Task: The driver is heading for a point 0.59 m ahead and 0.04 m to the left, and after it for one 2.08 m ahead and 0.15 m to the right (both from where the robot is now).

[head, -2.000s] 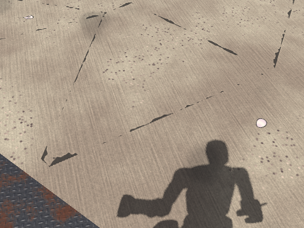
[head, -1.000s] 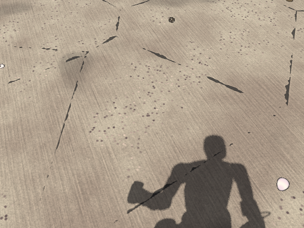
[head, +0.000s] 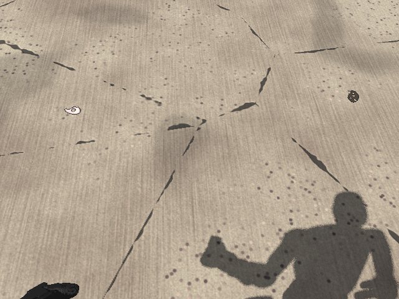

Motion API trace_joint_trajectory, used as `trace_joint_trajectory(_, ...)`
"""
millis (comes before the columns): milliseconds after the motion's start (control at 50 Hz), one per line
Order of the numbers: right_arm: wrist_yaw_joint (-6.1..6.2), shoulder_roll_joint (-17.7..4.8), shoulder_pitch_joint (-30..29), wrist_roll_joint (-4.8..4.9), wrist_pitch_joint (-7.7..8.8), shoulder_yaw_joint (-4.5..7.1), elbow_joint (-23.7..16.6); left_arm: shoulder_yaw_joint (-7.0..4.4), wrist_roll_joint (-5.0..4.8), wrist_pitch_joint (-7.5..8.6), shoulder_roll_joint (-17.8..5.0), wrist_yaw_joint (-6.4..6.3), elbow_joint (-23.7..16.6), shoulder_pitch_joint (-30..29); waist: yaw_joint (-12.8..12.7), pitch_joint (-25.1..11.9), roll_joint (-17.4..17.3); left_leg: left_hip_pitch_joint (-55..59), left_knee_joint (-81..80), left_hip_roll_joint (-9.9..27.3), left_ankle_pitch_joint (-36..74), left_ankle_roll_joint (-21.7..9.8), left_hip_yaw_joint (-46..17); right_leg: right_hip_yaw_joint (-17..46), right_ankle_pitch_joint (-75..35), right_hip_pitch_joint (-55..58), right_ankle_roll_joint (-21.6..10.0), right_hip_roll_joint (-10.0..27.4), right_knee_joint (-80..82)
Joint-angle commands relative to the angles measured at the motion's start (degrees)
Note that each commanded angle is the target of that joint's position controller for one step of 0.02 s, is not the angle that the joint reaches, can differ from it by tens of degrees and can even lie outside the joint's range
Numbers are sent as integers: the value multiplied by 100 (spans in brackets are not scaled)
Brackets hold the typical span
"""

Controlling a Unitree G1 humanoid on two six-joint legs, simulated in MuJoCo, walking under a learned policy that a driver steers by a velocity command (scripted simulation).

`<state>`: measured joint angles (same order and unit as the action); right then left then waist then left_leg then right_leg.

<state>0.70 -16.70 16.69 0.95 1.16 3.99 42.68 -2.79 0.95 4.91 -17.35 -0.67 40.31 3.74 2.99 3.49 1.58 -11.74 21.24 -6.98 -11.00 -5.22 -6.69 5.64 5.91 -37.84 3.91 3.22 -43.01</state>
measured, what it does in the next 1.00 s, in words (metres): walks ahead, turning left: right foot, then left foot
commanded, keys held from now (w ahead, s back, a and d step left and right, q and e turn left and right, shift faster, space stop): q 0.32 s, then no key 0.68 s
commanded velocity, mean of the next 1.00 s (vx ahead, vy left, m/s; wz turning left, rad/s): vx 0.05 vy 0.00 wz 0.32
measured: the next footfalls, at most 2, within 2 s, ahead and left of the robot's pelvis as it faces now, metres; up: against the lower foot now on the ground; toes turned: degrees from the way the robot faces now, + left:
right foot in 0.14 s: +0.25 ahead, -0.12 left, +0.00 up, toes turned +11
left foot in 0.56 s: +0.13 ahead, +0.12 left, +0.00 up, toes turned +16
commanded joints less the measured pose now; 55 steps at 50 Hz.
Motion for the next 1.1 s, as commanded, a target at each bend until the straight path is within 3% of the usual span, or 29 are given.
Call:
trace_joint_trajectory(20,140,-976,1,44,-76,276,-351,-74,-55,14,-327,49,-372,-165,-52,-822,-682,-208,-44,1038,2972,-455,-720,-332,-854,1184,46,-534,848)
trace_joint_trajectory(80,185,-902,-16,10,-160,273,-384,-160,-45,35,-548,94,-423,-220,-112,-795,-769,281,412,1190,2420,-379,-1389,-36,-542,1206,-73,-567,1383)
trace_joint_trajectory(120,198,-816,-275,6,-176,251,-513,-220,-9,101,-654,92,-348,119,-343,-826,-853,459,957,1107,2201,-249,-1664,-19,-625,1551,-262,-479,1855)
trace_joint_trajectory(140,180,-676,-362,-9,-163,199,-616,-249,58,146,-757,56,-324,397,-488,-1089,-690,271,1573,826,1860,-61,-1544,104,-1521,2338,-488,-126,2184)
trace_joint_trajectory(160,167,-391,-251,-119,-138,100,-756,-289,147,126,-1043,-17,-355,720,-509,-1671,152,-502,2899,334,-44,221,-969,1001,-3583,3680,-915,980,1905)
trace_joint_trajectory(180,134,-319,840,-15,-137,58,-738,-300,218,1,-1103,-17,-273,836,-21,-2310,1619,-1841,4172,-309,-3243,529,-552,2807,-4422,4989,-2137,2317,1810)
trace_joint_trajectory(200,110,-962,1084,-16,-194,189,-488,-257,-12,-96,-746,-13,-379,643,-49,-2227,1004,-2105,4873,254,-2939,731,-509,3010,-2950,4624,-2193,2371,1931)
trace_joint_trajectory(220,124,-1240,474,34,-297,298,-497,-172,-31,-163,-451,-40,-492,459,-267,-1589,526,-2275,5189,410,-2468,897,-299,2139,-2181,4092,-1907,1878,2004)
trace_joint_trajectory(240,167,-1176,212,39,-407,313,-527,-136,14,-249,-400,-50,-506,266,-238,-1284,245,-2283,5201,535,-2113,982,-142,1631,-1436,3568,-1691,1544,2162)
trace_joint_trajectory(280,175,-935,49,35,-533,278,-656,-145,49,-348,-519,-82,-493,-21,-153,-718,462,-2015,4951,696,-1647,1042,116,898,-659,2557,-1602,1140,2557)
trace_joint_trajectory(320,167,-647,53,38,-527,210,-725,-181,83,-374,-552,-106,-439,-11,-180,-690,666,-1801,4429,711,-1458,1044,380,405,-713,2428,-1656,971,2727)
trace_joint_trajectory(380,142,-487,-174,-54,-461,127,-833,-219,26,-390,-632,-99,-336,61,-283,-989,610,-1434,3567,855,-1391,982,411,235,-1179,2650,-1844,1141,2668)
trace_joint_trajectory(460,49,-533,-299,-67,-427,88,-831,-261,-68,-455,-803,-18,-214,73,-367,-1050,700,-812,2428,835,-1102,811,593,149,-740,2649,-1845,1229,2653)
trace_joint_trajectory(500,-2,-530,-195,-78,-416,92,-755,-245,-140,-487,-823,14,-124,64,-264,-977,674,-393,1558,739,-699,658,733,113,-352,2567,-1713,1182,2492)
trace_joint_trajectory(540,-37,-572,3,-132,-397,103,-643,-177,-225,-500,-656,35,66,272,-127,-880,548,469,335,678,63,363,720,-85,142,2080,-1242,952,2155)
trace_joint_trajectory(560,-2,-855,20,-188,-399,137,-711,-77,-134,-471,-360,81,121,489,-247,-926,-201,916,-156,1440,534,67,-290,-476,869,1620,-711,570,1454)
trace_joint_trajectory(580,34,-1177,-442,-240,-418,159,-844,6,42,-421,-47,102,-3,560,-581,-725,-1557,373,-381,2417,640,-620,-1401,-1071,1954,1193,-207,-132,993)
trace_joint_trajectory(600,12,-891,-571,-337,-329,96,-908,-77,46,-427,-429,47,-32,85,-172,-595,-1316,-242,-568,2468,202,-924,-1468,-626,2276,1521,-115,-50,344)
trace_joint_trajectory(620,6,-710,-762,-373,-229,26,-852,-125,-29,-446,-504,43,-11,98,-293,-491,-1252,-269,-558,2272,157,-828,-1215,-507,2169,1482,-116,-33,97)
trace_joint_trajectory(680,7,-573,-956,-238,-55,-30,-706,-173,-14,-513,-506,-2,250,410,-380,-526,-1144,55,-164,1937,1682,-574,-698,-367,1957,1474,26,39,-190)
trace_joint_trajectory(760,-9,-454,-941,-156,-109,-64,-525,-64,-116,-490,-261,34,374,492,-372,-797,-889,456,266,1788,2873,-578,-497,-519,1367,2047,94,-19,916)
trace_joint_trajectory(800,-16,-418,-854,-103,-128,-70,-405,-40,-59,-482,-323,45,463,595,-436,-834,-735,367,305,1594,2153,-298,-456,-457,-150,2738,3,5,2025)
trace_joint_trajectory(820,-33,-364,-704,-156,-94,-85,-346,-65,-4,-490,-544,28,456,601,-326,-866,-477,210,321,1402,1380,-79,-389,-222,-1044,3065,-87,244,2028)
trace_joint_trajectory(840,-71,-448,-488,-205,-62,-52,-302,-146,-37,-513,-879,7,516,592,-94,-723,18,-14,244,1139,786,61,-201,-293,-1031,3086,-265,296,1726)
trace_joint_trajectory(860,-60,-441,-624,-205,-64,-60,-253,-149,-72,-517,-743,30,590,555,-222,-622,179,120,258,958,471,203,32,-347,-297,2729,-389,175,1716)
trace_joint_trajectory(880,-42,-475,-839,-192,-78,-52,-229,-96,-50,-507,-525,45,619,549,-341,-493,49,124,346,930,316,262,95,-332,-20,2603,-383,133,1850)
trace_joint_trajectory(900,-10,-392,-931,-175,-99,-55,-230,-75,-15,-489,-467,30,676,504,-326,-471,64,115,363,936,342,255,124,-314,15,2566,-340,136,1926)
trace_joint_trajectory(960,38,-342,-912,-182,-171,-44,-121,-46,-25,-417,-423,-5,826,535,-337,-420,47,106,331,924,481,240,134,-351,16,2610,-272,98,1943)
trace_joint_trajectory(1100,73,-315,-834,-159,-148,-13,289,-17,-41,-416,-410,-92,1145,569,-374,-313,-160,72,240,887,366,317,191,-378,291,2624,-285,43,1988)
Keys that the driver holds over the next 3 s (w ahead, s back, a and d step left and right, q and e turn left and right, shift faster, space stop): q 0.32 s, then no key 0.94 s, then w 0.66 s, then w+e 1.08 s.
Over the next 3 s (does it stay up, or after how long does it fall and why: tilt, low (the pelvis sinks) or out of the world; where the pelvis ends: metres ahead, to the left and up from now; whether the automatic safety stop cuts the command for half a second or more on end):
stays up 0.97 0.15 -0.02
